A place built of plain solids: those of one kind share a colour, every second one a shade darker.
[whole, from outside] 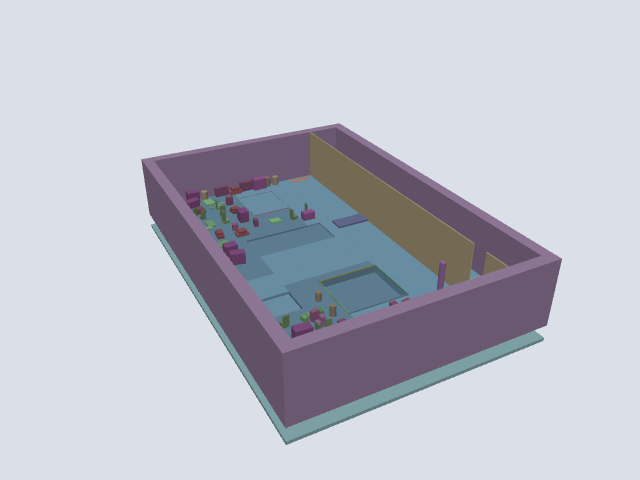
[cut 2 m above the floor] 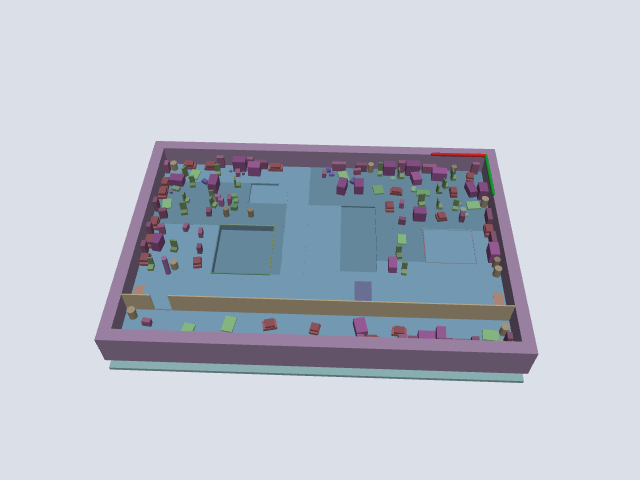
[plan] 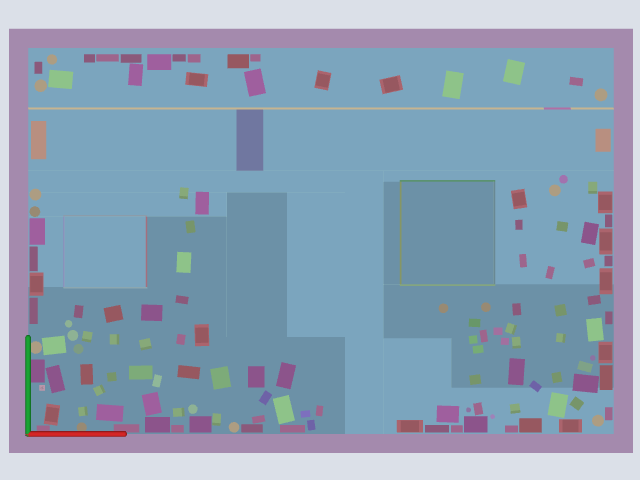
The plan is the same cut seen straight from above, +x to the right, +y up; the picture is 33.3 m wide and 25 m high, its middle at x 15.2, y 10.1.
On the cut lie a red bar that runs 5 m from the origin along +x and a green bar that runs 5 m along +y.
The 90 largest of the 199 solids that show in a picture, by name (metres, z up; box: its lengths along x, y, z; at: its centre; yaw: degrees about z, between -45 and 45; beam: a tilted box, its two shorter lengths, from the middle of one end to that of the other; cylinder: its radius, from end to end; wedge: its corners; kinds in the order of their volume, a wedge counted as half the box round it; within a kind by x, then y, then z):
{
 "floor_1": {"box": [1.9, 3.68, 2.1], "at": [0.95, 9.49, -1.05]},
 "floor_2": {"box": [4.23, 3.68, 2.1], "at": [4.01, 9.49, -1.05]},
 "floor_3": {"box": [10.35, 2.6, 2.1], "at": [5.17, 6.35, -1.05]},
 "floor_4": {"box": [10.35, 1.25, 2.1], "at": [5.17, 11.96, -1.05]},
 "floor_5": {"box": [4.22, 3.68, 2.1], "at": [8.24, 9.49, -1.05]},
 "floor_6": {"box": [16.5, 5.05, 2.1], "at": [8.25, 2.52, -1.05]},
 "floor_7": {"box": [16.5, 1.12, 2.1], "at": [8.25, 13.14, -1.05]},
 "floor_8": {"box": [3.13, 7.53, 1.94], "at": [11.91, 8.81, -1.13]},
 "floor_9": {"box": [3.02, 7.53, 2.1], "at": [14.99, 8.81, -1.05]},
 "floor_10": {"box": [30.5, 3.2, 1.0], "at": [15.25, 15.3, -0.5]},
 "floor_11": {"box": [30.5, 3.2, 1.0], "at": [15.25, 18.5, -0.5]},
 "floor_12": {"box": [2.0, 13.7, 1.0], "at": [17.5, 6.85, -0.5]},
 "floor_13": {"box": [0.95, 2.58, 2.1], "at": [18.98, 3.69, -1.05]},
 "floor_14": {"box": [0.95, 5.33, 2.1], "at": [18.98, 10.46, -1.05]},
 "floor_15": {"box": [2.58, 2.58, 1.85], "at": [20.74, 3.69, -1.17]},
 "floor_16": {"box": [4.78, 5.33, 1.47], "at": [21.84, 10.46, -1.37]},
 "floor_17": {"box": [12.0, 2.4, 2.1], "at": [24.5, 1.2, -1.05]},
 "floor_18": {"box": [12.0, 2.82, 2.1], "at": [24.5, 6.39, -1.05]},
 "floor_19": {"box": [12.0, 0.57, 2.1], "at": [24.5, 13.41, -1.05]},
 "floor_20": {"box": [8.47, 2.58, 2.1], "at": [26.27, 3.69, -1.05]},
 "floor_21": {"box": [6.27, 5.33, 2.1], "at": [27.36, 10.46, -1.05]},
 "wall_1": {"box": [1.0, 20.1, 6.0], "at": [-0.5, 10.05, 2.0]},
 "wall_2": {"box": [32.5, 1.0, 6.0], "at": [15.25, -0.5, 2.0]},
 "wall_3": {"box": [32.5, 1.0, 6.0], "at": [15.25, 20.6, 2.0]},
 "wall_4": {"box": [1.0, 20.1, 6.0], "at": [31.0, 10.05, 2.0]},
 "floor_base_1": {"box": [32.5, 22.1, 0.3], "at": [15.25, 10.05, -2.35]},
 "pallet_load_1": {"box": [0.79, 1.2, 1.19], "at": [0.47, 3.28, 0.59]},
 "pallet_load_2": {"box": [0.81, 1.38, 1.16], "at": [0.47, 10.55, 0.58]},
 "pallet_load_3": {"box": [0.73, 1.36, 0.74], "at": [1.42, 2.86, 0.37], "yaw": 14.2},
 "pallet_load_4": {"box": [1.39, 0.83, 1.03], "at": [4.25, 1.09, 0.52], "yaw": -4.0},
 "pallet_load_5": {"box": [0.71, 1.13, 0.7], "at": [5.6, 18.71, 0.35], "yaw": -4.3},
 "pallet_load_6": {"box": [0.85, 1.11, 0.72], "at": [6.44, 1.56, 0.36], "yaw": 12.1},
 "pallet_load_7": {"box": [1.1, 0.84, 1.08], "at": [6.44, 6.31, 0.54], "yaw": -1.8},
 "pallet_load_8": {"box": [1.31, 0.81, 1.3], "at": [6.74, 0.47, 0.65]},
 "pallet_load_9": {"box": [1.26, 0.81, 1.29], "at": [6.83, 19.36, 0.65]},
 "pallet_load_10": {"box": [1.14, 0.85, 1.16], "at": [8.97, 0.49, 0.58]},
 "pallet_load_11": {"box": [0.7, 1.18, 0.75], "at": [9.07, 12.02, 0.38], "yaw": -1.0},
 "pallet_load_12": {"box": [0.9, 1.32, 0.76], "at": [11.81, 18.3, 0.38], "yaw": 12.2},
 "pallet_load_13": {"box": [0.86, 1.11, 1.02], "at": [11.88, 2.97, 0.51], "yaw": 0.3},
 "pallet_load_14": {"box": [0.78, 1.28, 1.05], "at": [13.43, 3.03, 0.53], "yaw": -13.3},
 "pallet_load_15": {"box": [1.16, 0.87, 1.15], "at": [21.86, 1.03, 0.57], "yaw": -1.9},
 "pallet_load_16": {"box": [1.23, 0.85, 1.28], "at": [23.32, 0.49, 0.64]},
 "pallet_load_17": {"box": [0.8, 1.37, 1.22], "at": [25.43, 3.24, 0.61], "yaw": -3.7},
 "pallet_load_18": {"box": [1.31, 0.89, 0.79], "at": [29.04, 2.63, 0.4], "yaw": -5.9},
 "pallet_load_19": {"box": [0.76, 1.1, 1.16], "at": [29.26, 10.45, 0.58], "yaw": -10.4},
 "part_1": {"box": [26.86, 0.1, 5.05], "at": [13.43, 16.95, 2.48]},
 "part_2": {"box": [2.24, 0.1, 5.05], "at": [29.38, 16.95, 2.48]},
 "crate_stack_1": {"box": [0.43, 1.37, 0.97], "at": [0.28, 6.41, 0.48]},
 "crate_stack_2": {"box": [0.43, 1.29, 0.99], "at": [0.28, 9.11, 0.49]},
 "crate_stack_3": {"box": [0.41, 0.62, 1.19], "at": [0.54, 19.07, 0.59]},
 "crate_stack_4": {"box": [0.68, 0.37, 1.28], "at": [0.79, 0.26, 0.64]},
 "crate_stack_5": {"box": [0.45, 0.65, 0.84], "at": [2.63, 6.37, 0.42], "yaw": -6.4},
 "crate_stack_6": {"box": [0.57, 0.43, 1.31], "at": [3.19, 19.55, 0.66]},
 "crate_stack_7": {"box": [1.18, 0.38, 0.98], "at": [4.13, 19.58, 0.49]},
 "crate_stack_8": {"box": [1.33, 0.43, 0.89], "at": [5.12, 0.28, 0.45]},
 "crate_stack_9": {"box": [1.08, 0.44, 0.93], "at": [5.36, 19.55, 0.47]},
 "crate_stack_10": {"box": [0.65, 0.4, 1.27], "at": [7.78, 0.27, 0.64]},
 "crate_stack_11": {"box": [0.69, 0.37, 1.22], "at": [7.86, 19.59, 0.61]},
 "crate_stack_12": {"box": [0.67, 0.43, 1.31], "at": [8.64, 19.55, 0.66]},
 "crate_stack_13": {"box": [1.12, 0.43, 0.86], "at": [11.65, 0.28, 0.43]},
 "crate_stack_14": {"box": [0.54, 0.37, 1.24], "at": [11.84, 19.59, 0.62]},
 "crate_stack_15": {"box": [1.31, 0.4, 0.92], "at": [13.77, 0.27, 0.46]},
 "crate_stack_16": {"box": [1.25, 0.4, 0.89], "at": [21.3, 0.27, 0.45]},
 "crate_stack_17": {"box": [0.62, 0.38, 1.24], "at": [22.33, 0.26, 0.62]},
 "crate_stack_18": {"box": [0.69, 0.37, 1.31], "at": [25.18, 0.26, 0.66]},
 "crate_stack_19": {"box": [0.56, 0.43, 1.01], "at": [29.22, 8.89, 0.51], "yaw": 13.8},
 "crate_stack_20": {"box": [0.66, 0.45, 0.98], "at": [29.48, 6.97, 0.49], "yaw": 7.7},
 "crate_stack_21": {"box": [0.39, 0.68, 1.14], "at": [30.23, 1.05, 0.57]},
 "crate_stack_22": {"box": [0.41, 0.56, 1.25], "at": [30.23, 9.01, 0.62]},
 "crate_stack_23": {"box": [0.39, 0.67, 1.21], "at": [30.23, 11.1, 0.6]},
 "crate_stack_24": {"box": [0.37, 0.67, 1.28], "at": [30.25, 6.04, 0.64]},
 "sack_pile_1": {"box": [0.73, 1.21, 0.38], "at": [0.43, 7.8, 0.19]},
 "sack_pile_2": {"box": [1.13, 0.73, 0.38], "at": [10.94, 19.41, 0.19]},
 "sack_pile_3": {"box": [1.1, 0.78, 0.29], "at": [18.91, 18.19, 0.14], "yaw": 12.5},
 "sack_pile_4": {"box": [1.37, 0.66, 0.31], "at": [19.89, 0.4, 0.15]},
 "sack_pile_5": {"box": [1.17, 0.75, 0.3], "at": [26.16, 0.45, 0.15]},
 "sack_pile_6": {"box": [1.2, 0.7, 0.3], "at": [28.25, 0.42, 0.15]},
 "sack_pile_7": {"box": [0.75, 1.13, 0.3], "at": [30.05, 12.06, 0.15]},
 "sack_pile_8": {"box": [0.72, 1.13, 0.3], "at": [30.07, 4.24, 0.15]},
 "sack_pile_9": {"box": [0.68, 1.35, 0.3], "at": [30.09, 7.95, 0.15]},
 "sack_pile_10": {"box": [0.69, 1.36, 0.3], "at": [30.09, 10.03, 0.15]},
 "sack_pile_11": {"box": [0.66, 1.29, 0.3], "at": [30.1, 2.93, 0.15]},
 "barrel_1": {"cylinder": 0.31, "from": [0.38, 12.47, 0.0], "to": [0.38, 12.47, 0.89]},
 "barrel_2": {"cylinder": 0.33, "from": [0.4, 4.5, 0.0], "to": [0.4, 4.5, 0.91]},
 "barrel_3": {"cylinder": 0.33, "from": [0.66, 18.14, 0.0], "to": [0.66, 18.14, 0.87]},
 "barrel_4": {"cylinder": 0.31, "from": [29.68, 0.69, 0.0], "to": [29.68, 0.69, 0.79]},
 "barrel_5": {"cylinder": 0.34, "from": [29.84, 17.66, 0.0], "to": [29.84, 17.66, 0.94]},
 "step_hump_1": {"box": [1.4, 3.2, 0.23], "at": [11.55, 15.3, 0.07]},
 "column_a0a_1": {"cylinder": 0.23, "from": [27.88, 13.27, 0.0], "to": [27.88, 13.27, 5.0]},
 "pallet_1": {"box": [0.92, 1.37, 0.2], "at": [22.13, 18.18, 0.05], "yaw": -9.3}
}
